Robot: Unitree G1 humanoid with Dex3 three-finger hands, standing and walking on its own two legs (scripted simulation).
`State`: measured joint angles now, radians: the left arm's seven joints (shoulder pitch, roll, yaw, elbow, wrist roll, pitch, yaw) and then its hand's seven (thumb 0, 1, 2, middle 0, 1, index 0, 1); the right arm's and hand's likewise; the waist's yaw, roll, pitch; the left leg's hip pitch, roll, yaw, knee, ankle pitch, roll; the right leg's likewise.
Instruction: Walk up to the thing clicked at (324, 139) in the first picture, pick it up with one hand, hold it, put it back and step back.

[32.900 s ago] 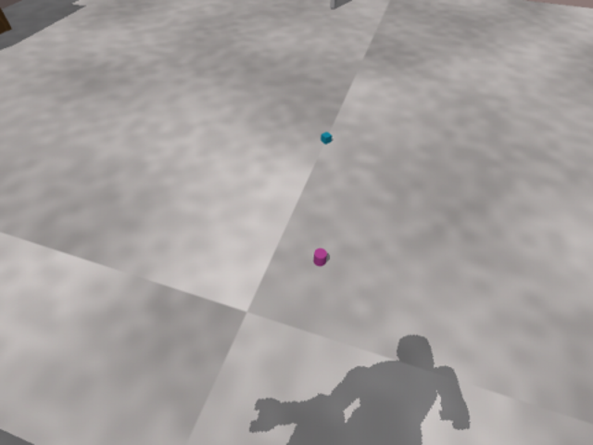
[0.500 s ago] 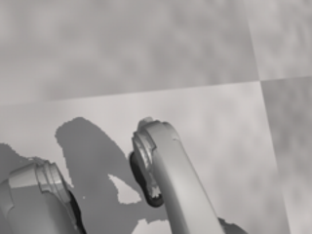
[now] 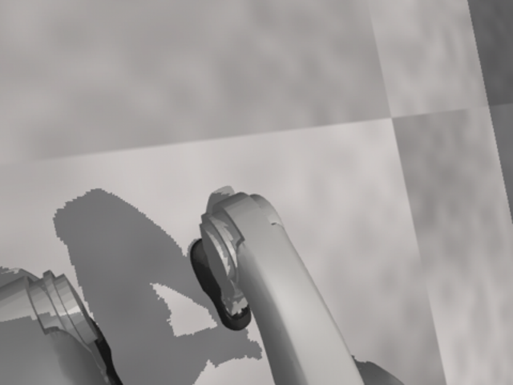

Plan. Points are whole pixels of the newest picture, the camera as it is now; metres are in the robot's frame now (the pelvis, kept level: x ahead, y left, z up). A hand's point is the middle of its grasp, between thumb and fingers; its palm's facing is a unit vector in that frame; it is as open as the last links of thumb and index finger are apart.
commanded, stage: rest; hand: left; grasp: from above
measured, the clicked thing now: out of the picture +0.36 +0.34 -0.30
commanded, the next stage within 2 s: open in 0.64 s
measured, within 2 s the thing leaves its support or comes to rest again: neither
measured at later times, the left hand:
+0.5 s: hand out of the picture +0.46 +0.31 -0.26, palm faces -0.28 -0.34 -0.90, open 4.1 cm
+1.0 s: hand out of the picture +0.46 +0.31 -0.27, palm faces -0.29 -0.34 -0.89, open 6.9 cm
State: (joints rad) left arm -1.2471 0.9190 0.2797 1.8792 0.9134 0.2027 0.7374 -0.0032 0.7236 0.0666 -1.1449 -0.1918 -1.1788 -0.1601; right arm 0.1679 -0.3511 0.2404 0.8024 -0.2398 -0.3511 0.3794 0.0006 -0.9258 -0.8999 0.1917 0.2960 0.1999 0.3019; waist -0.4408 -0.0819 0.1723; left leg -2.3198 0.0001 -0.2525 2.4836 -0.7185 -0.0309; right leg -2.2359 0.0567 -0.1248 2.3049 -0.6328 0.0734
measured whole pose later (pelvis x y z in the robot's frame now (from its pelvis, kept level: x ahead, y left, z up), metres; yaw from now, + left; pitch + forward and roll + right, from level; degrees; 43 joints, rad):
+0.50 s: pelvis +0.00 +0.00 +0.00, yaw -1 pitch +30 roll -15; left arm -1.26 0.97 0.23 1.85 0.87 0.23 0.74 0.00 0.79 0.02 -1.20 -0.13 -1.23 -0.10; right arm 0.16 -0.36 0.30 0.74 -0.24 -0.36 0.39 0.00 -0.92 -0.90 0.19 0.30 0.20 0.30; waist -0.46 -0.12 0.22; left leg -2.31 0.00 -0.27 2.48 -0.72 -0.02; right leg -2.21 0.06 -0.15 2.28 -0.63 0.08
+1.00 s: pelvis +0.00 +0.01 +0.01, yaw -2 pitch +29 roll -16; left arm -1.27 1.02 0.21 1.84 0.86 0.22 0.73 0.00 0.46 0.21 -0.92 -0.28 -0.94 -0.27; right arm 0.15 -0.38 0.34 0.70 -0.24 -0.35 0.37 0.01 -0.92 -0.90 0.19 0.30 0.20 0.30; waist -0.48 -0.14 0.25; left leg -2.29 0.00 -0.29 2.47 -0.72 -0.02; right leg -2.18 0.06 -0.16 2.25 -0.62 0.08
